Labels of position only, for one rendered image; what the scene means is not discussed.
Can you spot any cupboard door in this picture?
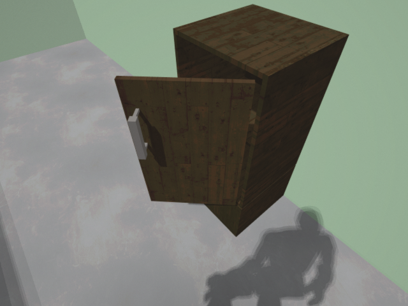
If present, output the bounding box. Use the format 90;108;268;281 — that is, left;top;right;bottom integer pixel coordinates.
114;76;256;205

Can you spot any handle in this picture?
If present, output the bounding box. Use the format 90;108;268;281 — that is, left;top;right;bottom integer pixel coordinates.
127;108;148;159

